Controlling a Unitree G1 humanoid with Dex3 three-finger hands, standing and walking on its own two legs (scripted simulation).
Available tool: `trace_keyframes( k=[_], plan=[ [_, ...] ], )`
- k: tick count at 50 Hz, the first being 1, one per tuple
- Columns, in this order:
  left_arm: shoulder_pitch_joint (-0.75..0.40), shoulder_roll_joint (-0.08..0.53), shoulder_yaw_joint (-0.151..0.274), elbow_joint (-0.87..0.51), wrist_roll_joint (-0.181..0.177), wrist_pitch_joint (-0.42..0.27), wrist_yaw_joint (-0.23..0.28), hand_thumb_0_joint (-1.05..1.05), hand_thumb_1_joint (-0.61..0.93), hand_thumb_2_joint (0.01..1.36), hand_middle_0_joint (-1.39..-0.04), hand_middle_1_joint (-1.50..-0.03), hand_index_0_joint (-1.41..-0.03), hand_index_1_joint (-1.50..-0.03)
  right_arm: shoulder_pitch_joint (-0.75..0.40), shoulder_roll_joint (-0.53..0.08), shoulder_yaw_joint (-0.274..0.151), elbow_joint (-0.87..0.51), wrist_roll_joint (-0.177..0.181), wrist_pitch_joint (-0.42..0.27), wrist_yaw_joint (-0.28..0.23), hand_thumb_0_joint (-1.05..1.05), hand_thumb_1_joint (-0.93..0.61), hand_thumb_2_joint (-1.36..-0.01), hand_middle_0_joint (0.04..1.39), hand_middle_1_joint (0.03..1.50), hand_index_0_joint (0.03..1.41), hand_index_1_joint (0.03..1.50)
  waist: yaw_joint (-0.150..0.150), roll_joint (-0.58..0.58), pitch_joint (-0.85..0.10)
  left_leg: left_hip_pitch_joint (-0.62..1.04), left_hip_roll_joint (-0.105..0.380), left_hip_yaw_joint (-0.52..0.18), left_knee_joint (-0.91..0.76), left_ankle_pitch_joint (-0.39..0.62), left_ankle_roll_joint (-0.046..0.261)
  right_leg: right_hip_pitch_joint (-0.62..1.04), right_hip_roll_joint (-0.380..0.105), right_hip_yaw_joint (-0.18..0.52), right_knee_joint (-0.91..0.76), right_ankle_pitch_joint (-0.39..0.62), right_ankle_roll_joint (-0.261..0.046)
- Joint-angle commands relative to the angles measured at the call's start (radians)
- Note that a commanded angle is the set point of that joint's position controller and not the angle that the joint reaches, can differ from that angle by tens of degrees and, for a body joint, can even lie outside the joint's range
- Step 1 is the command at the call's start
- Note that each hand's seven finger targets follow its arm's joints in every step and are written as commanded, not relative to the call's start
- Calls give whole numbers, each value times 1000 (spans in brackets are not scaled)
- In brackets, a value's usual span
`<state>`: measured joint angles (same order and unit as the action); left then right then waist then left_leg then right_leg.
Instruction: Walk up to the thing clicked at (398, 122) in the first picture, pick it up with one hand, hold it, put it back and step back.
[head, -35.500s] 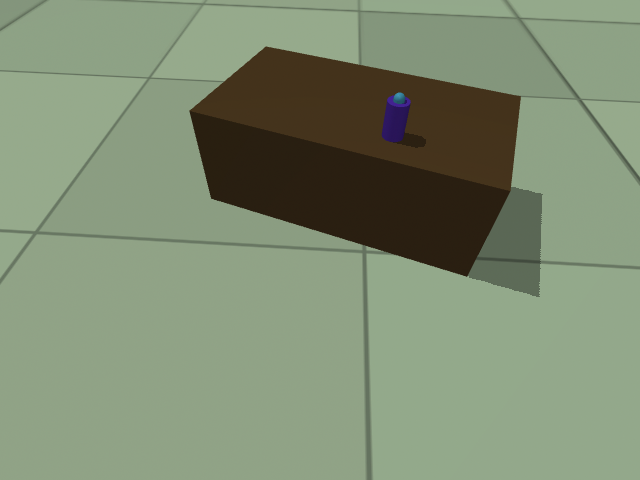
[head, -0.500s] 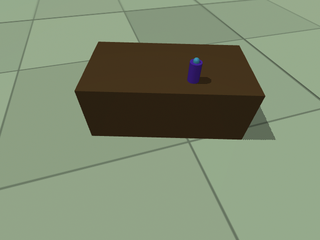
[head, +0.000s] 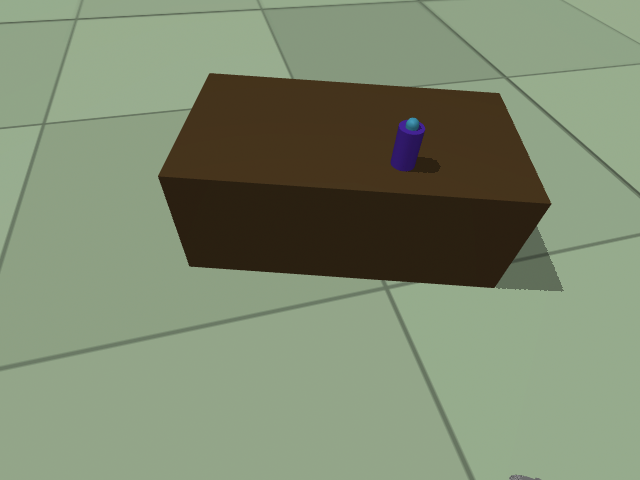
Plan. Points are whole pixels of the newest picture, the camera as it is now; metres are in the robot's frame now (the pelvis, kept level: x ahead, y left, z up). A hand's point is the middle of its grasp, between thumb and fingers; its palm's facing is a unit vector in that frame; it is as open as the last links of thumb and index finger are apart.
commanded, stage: step back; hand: right
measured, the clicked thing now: (408, 142) +1.09 -0.25 -0.24
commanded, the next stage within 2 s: stand in 0.08 s
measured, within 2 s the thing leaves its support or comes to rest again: neither
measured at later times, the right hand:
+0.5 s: hand out of the picture +0.08 -0.25 -0.14, palm faces +0.00 +0.94 -0.33, open 7.4 cm
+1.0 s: hand out of the picture +0.06 -0.25 -0.14, palm faces -0.02 +0.94 -0.33, open 7.4 cm
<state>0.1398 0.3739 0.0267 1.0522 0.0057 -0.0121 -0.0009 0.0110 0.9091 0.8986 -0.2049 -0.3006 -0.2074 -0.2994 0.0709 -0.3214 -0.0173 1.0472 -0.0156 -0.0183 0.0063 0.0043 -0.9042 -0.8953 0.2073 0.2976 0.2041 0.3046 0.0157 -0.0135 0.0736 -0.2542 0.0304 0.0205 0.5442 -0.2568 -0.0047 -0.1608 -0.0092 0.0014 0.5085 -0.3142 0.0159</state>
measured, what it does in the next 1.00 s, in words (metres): stands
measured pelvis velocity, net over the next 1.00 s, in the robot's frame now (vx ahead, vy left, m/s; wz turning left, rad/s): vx -0.01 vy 0.00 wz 0.01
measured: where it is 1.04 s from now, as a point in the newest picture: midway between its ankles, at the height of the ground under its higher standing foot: outside the picture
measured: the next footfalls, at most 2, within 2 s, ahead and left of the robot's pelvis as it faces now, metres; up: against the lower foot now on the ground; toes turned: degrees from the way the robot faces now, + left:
none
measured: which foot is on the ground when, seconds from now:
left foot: down 0.00-1.00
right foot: down 0.00-1.00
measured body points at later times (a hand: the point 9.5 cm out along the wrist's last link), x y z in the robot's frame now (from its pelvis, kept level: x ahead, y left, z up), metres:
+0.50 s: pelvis +0.00 +0.00 +0.01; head +0.01 +0.00 +0.46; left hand +0.08 +0.30 -0.12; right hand +0.08 -0.30 -0.12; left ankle +0.02 +0.12 -0.73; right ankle -0.02 -0.13 -0.73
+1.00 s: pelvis -0.01 +0.00 +0.01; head +0.00 +0.00 +0.46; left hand +0.05 +0.30 -0.12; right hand +0.06 -0.30 -0.12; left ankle +0.02 +0.12 -0.73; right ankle -0.02 -0.13 -0.73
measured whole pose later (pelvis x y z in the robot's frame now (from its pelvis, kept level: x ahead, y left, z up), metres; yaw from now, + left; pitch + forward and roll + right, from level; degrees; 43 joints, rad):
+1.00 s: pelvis -0.01 +0.00 +0.01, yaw +0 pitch -2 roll +0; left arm 0.13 0.35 0.00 1.15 0.01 -0.02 -0.01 0.01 0.91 0.90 -0.20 -0.30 -0.21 -0.30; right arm 0.11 -0.35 0.00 1.16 -0.01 -0.02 0.02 0.00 -0.91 -0.90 0.21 0.30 0.20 0.30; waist -0.01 0.00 0.05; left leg -0.17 0.02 0.02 0.34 -0.13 -0.01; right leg -0.08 -0.02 0.00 0.31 -0.20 0.02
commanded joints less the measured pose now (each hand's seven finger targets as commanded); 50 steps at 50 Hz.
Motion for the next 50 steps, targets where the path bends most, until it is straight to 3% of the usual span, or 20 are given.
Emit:
trace_keyframes(
  k=[1, 3, 4, 8, 13, 20, 24, 30, 32, 40, 42, 46, 50],
  plan=[
    [-40, 210, 42, -47, 4, -28, 13, 0, 900, 900, -200, -300, -200, -300, -54, -232, -49, -43, 1, -21, -17, 0, -900, -900, 200, 300, 200, 300, -4, 31, -155, 106, 103, -81, -92, 344, 55, 43, -99, 76, -96, 348, -51],
    [-42, 210, 41, -42, 5, -28, 13, 0, 900, 900, -200, -300, -200, -300, -62, -227, -48, -37, 1, -20, -17, 0, -900, -900, 200, 300, 200, 300, -4, 16, -161, 126, 100, -69, -98, 343, 50, 48, -106, 81, -103, 366, -50],
    [-46, 182, 22, -18, -5, -28, 11, 0, 900, 900, -200, -300, -200, -300, -42, -231, -40, -27, 13, -20, -13, 0, -900, -900, 200, 300, 200, 300, -20, 33, -148, 164, 106, -104, -132, 359, 46, 29, -108, 84, -133, 365, -38],
    [-66, 184, 18, -4, -4, -29, 12, 0, 900, 900, -200, -300, -200, -300, -61, -237, -39, -13, 12, -24, -11, 0, -900, -900, 200, 300, 200, 300, -16, 30, -157, 204, 116, -103, -154, 430, 40, 63, -109, 69, -166, 381, -26],
    [-89, 185, 17, 13, 1, -26, 9, 0, 900, 900, -200, -300, -200, -300, -83, -229, -34, -1, 11, -20, -9, 0, -900, -900, 200, 300, 200, 300, -11, 21, -105, 158, 109, -101, -224, 266, 27, 63, -112, 75, -220, 254, -21],
    [-100, 190, 19, 26, 2, -26, 7, 0, 900, 900, -200, -300, -200, -300, -69, -230, -30, 16, 9, -25, -8, 0, -900, -900, 200, 300, 200, 300, -14, 32, -112, 156, 106, -97, -250, 266, 18, 78, -119, 75, -233, 244, -26],
    [-98, 189, 16, 27, 2, -30, 7, 0, 900, 900, -200, -300, -200, -300, -60, -233, -29, 24, 11, -24, -8, 0, -900, -900, 200, 300, 200, 300, -16, 19, -131, 166, 111, -96, -240, 303, 20, 94, -125, 74, -237, 288, -25],
    [-88, 193, 14, 36, 3, -25, 5, 0, 900, 900, -200, -300, -200, -300, -38, -236, -25, 37, 8, -18, -7, 0, -900, -900, 200, 300, 200, 300, -23, 17, -83, 138, 102, -100, -270, 158, 15, 51, -121, 79, -263, 178, -26],
    [-87, 193, 14, 35, 3, -26, 6, 0, 900, 900, -200, -300, -200, -300, -34, -236, -24, 38, 7, -18, -6, 0, -900, -900, 200, 300, 200, 300, -21, 15, -91, 137, 107, -103, -270, 170, 17, 58, -121, 77, -260, 181, -26],
    [-63, 190, 12, 39, 3, -21, 1, 0, 900, 900, -200, -300, -200, -300, -21, -240, -24, 45, 5, -18, -5, 0, -900, -900, 200, 300, 200, 300, -20, 25, -57, 108, 103, -118, -297, 49, 16, 17, -115, 76, -262, 105, -31],
    [-56, 182, 10, 37, 6, -22, 1, 0, 900, 900, -200, -300, -200, -300, -24, -250, -28, 43, 5, -16, -5, 0, -900, -900, 200, 300, 200, 300, -18, 27, -74, 113, 106, -120, -287, 54, 22, 24, -117, 78, -264, 116, -30],
    [-58, 194, 11, 31, 3, -28, 2, 0, 900, 900, -200, -300, -200, -300, -4, -241, -22, 46, 7, -20, -4, 0, -900, -900, 200, 300, 200, 300, -24, 14, -101, 139, 107, -111, -263, 184, 25, 48, -125, 84, -257, 195, -27],
    [-61, 195, 11, 31, 4, -23, 4, 0, 900, 900, -200, -300, -200, -300, -6, -235, -18, 45, 7, -16, -6, 0, -900, -900, 200, 300, 200, 300, -25, 13, -79, 125, 104, -112, -272, 134, 22, 32, -122, 78, -257, 154, -29]
  ],
)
